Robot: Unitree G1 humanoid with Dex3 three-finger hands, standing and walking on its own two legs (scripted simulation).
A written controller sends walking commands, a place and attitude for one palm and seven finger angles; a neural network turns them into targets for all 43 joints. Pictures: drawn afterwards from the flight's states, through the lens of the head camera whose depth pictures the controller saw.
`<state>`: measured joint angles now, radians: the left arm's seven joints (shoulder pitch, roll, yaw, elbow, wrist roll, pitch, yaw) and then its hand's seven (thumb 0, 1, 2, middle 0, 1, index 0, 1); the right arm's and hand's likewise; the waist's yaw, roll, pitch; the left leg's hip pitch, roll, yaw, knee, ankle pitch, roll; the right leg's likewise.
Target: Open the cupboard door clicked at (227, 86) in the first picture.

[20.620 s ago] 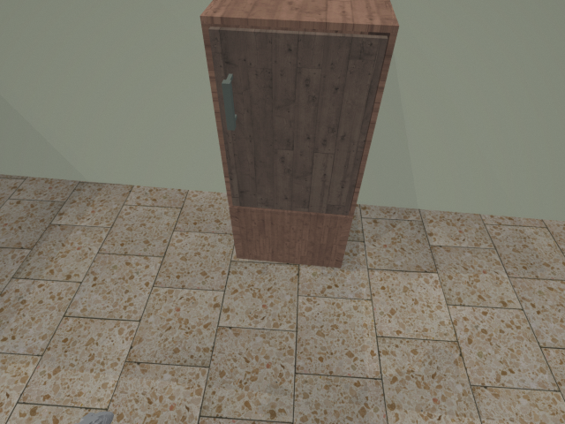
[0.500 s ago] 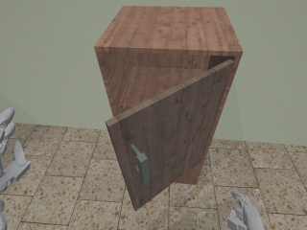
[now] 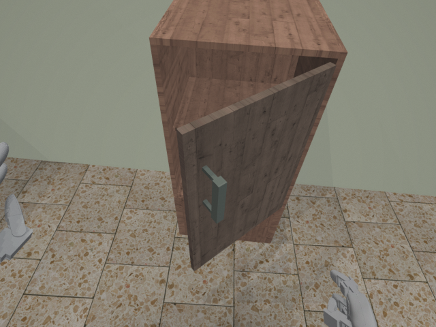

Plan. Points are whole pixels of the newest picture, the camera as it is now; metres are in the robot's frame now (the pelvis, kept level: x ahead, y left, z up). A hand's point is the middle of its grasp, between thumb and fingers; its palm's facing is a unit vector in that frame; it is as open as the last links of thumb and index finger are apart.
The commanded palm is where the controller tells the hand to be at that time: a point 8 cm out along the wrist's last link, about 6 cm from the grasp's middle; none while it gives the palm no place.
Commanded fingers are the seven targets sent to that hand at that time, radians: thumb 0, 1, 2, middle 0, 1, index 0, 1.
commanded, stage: step back with the hand held close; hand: left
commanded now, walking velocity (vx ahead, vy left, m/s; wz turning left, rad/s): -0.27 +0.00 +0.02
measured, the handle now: (212, 195) +0.37 +0.04 +0.03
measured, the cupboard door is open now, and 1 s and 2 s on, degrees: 43 43 43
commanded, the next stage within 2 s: stop stepping back and stand still in 0.34 s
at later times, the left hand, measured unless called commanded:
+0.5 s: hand (9, 314) +0.11 +0.24 +0.16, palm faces +0.35 -0.83 -0.44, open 7.4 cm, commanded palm +0.04 +0.28 +0.19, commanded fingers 0.00 0.90 0.90 -0.20 -0.30 -0.20 -0.30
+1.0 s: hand out of the picture +0.02 +0.28 +0.18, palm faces +0.50 -0.80 -0.34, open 7.4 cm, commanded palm -0.05 +0.31 +0.19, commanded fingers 0.00 0.90 0.90 -0.20 -0.30 -0.20 -0.30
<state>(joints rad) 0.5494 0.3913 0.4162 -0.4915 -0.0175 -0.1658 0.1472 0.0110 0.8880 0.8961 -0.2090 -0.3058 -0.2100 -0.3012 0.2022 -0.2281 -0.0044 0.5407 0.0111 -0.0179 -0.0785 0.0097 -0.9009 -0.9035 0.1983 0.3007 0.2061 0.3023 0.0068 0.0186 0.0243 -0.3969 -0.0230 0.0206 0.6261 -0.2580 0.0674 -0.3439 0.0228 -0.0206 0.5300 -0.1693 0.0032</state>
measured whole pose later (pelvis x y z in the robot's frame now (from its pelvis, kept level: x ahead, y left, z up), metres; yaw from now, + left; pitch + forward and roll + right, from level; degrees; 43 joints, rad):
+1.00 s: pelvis -0.19 +0.01 +0.00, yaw +0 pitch -1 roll +0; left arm 0.42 0.37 0.39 -0.46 -0.01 -0.18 0.18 0.01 0.89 0.90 -0.21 -0.31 -0.21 -0.30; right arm 0.27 -0.21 -0.01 0.68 -0.01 -0.13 -0.10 0.01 -0.90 -0.90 0.20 0.30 0.21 0.30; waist 0.01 -0.06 -0.02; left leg -0.25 0.02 0.03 0.57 -0.33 0.01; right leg -0.34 -0.01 -0.05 0.68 -0.37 -0.01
